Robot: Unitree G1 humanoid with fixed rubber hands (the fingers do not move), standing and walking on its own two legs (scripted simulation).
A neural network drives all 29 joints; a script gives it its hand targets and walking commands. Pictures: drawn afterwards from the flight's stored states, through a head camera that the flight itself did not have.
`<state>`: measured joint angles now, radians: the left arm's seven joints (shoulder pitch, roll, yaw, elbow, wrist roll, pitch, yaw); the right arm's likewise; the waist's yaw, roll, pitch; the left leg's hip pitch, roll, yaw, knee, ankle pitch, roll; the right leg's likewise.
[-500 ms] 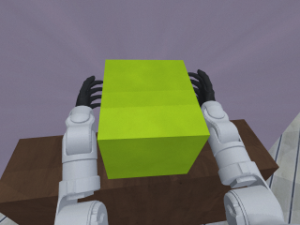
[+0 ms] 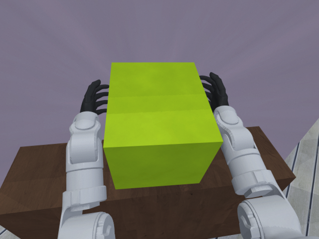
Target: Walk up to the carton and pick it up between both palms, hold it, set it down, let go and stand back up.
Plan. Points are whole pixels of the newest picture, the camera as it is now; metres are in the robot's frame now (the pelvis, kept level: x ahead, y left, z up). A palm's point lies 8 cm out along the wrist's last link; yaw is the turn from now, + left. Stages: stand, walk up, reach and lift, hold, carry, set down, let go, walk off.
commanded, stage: hold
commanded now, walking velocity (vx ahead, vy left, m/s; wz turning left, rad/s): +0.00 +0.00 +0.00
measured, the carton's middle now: (156, 123) +0.36 +0.01 +0.13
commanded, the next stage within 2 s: none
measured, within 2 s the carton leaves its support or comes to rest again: neither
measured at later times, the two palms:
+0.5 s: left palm (90, 114) +0.35 +0.16 +0.18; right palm (219, 108) +0.36 -0.15 +0.18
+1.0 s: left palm (90, 113) +0.35 +0.16 +0.17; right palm (218, 106) +0.36 -0.15 +0.18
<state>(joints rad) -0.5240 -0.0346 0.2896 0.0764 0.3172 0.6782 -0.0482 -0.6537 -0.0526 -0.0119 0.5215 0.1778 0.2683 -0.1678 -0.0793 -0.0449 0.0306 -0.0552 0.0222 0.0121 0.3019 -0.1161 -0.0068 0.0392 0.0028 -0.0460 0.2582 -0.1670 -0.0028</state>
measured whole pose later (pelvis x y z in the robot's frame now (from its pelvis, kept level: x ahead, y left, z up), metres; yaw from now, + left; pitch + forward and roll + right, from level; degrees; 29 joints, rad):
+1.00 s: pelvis +0.00 +0.00 +0.00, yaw +0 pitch -8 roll -1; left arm -0.53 -0.04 0.29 0.09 0.33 0.68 -0.05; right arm -0.66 -0.05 -0.02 0.55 0.17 0.25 -0.16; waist -0.08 -0.05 0.04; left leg -0.05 0.02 0.02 0.30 -0.12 0.00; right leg 0.04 0.00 -0.05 0.26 -0.17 0.00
